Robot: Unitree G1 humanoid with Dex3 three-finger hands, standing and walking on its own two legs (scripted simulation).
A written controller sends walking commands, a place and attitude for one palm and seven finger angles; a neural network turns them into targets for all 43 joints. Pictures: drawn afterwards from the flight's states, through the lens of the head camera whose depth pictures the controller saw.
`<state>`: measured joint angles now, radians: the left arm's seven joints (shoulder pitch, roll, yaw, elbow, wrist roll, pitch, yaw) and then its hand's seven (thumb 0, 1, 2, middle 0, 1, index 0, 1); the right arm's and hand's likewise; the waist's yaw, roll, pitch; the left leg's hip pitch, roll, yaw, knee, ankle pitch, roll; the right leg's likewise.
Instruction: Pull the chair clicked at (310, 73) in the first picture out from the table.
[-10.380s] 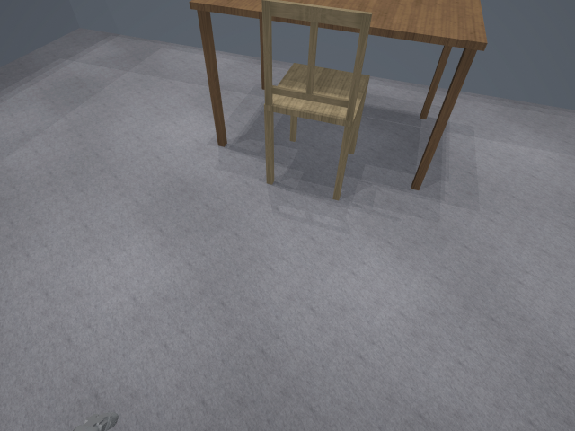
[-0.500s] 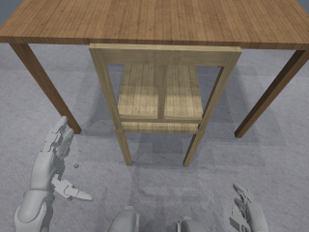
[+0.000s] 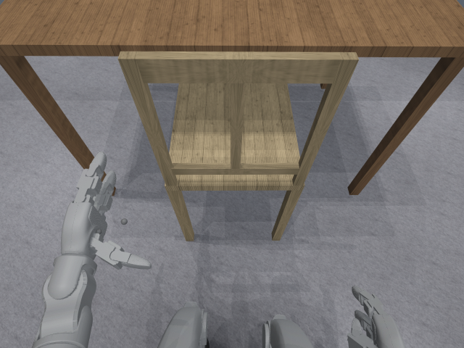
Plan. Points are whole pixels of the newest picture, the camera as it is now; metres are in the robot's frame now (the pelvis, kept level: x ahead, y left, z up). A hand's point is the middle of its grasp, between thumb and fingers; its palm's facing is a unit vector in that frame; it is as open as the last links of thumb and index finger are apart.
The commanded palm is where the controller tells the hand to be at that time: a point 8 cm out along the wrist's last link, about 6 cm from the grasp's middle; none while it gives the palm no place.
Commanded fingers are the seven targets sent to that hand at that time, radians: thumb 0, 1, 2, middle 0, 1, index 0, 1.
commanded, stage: aim the fingers beside a spindle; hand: left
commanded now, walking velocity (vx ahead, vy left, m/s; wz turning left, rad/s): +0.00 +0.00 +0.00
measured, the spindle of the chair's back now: (236, 130) +0.54 +0.01 +0.00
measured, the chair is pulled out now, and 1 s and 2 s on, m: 0.00 0.00 0.00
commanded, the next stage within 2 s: none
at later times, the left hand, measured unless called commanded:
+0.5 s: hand (142, 200) +0.36 +0.17 +0.01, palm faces +0.02 -1.00 -0.03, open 16.9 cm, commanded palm +0.34 +0.23 +0.02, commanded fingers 0.00 -0.50 0.30 -0.06 -0.08 -0.06 -0.08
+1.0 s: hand (150, 192) +0.38 +0.17 +0.00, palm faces +0.06 -1.00 -0.06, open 16.9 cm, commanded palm +0.36 +0.21 +0.01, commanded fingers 0.00 -0.50 0.30 -0.06 -0.08 -0.06 -0.08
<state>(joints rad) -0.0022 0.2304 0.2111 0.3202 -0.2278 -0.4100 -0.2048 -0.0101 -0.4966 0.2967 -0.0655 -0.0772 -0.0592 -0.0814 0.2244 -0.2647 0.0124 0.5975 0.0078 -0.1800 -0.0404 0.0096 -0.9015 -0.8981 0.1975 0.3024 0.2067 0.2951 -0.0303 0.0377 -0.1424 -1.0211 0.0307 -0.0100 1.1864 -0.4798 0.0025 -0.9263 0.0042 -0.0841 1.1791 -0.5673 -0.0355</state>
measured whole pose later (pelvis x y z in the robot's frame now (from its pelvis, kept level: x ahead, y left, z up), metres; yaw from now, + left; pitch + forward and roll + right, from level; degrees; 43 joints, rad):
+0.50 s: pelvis -0.01 +0.01 -0.01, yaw -1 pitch +21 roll -2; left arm -0.23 0.21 0.18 0.49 -0.17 -0.43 -0.13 -0.01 -0.50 0.30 -0.07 -0.08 -0.06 -0.08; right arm 0.22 -0.26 0.02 0.61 -0.01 -0.12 -0.03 0.01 -0.90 -0.90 0.20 0.30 0.21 0.30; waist -0.05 0.03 -0.15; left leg -1.13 0.03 0.00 1.25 -0.49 0.02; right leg -1.03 0.00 -0.07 1.24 -0.57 -0.02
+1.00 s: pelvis +0.00 +0.01 -0.02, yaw -1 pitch +23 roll -2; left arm -0.29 0.21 0.20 0.59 -0.13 -0.45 -0.06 -0.01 -0.50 0.30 -0.07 -0.08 -0.06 -0.08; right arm 0.24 -0.25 0.01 0.60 -0.01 -0.04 0.00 0.01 -0.90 -0.90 0.20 0.30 0.21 0.29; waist -0.06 0.04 -0.17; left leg -1.15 0.03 0.02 1.26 -0.50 0.02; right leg -1.06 0.00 -0.06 1.25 -0.59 -0.02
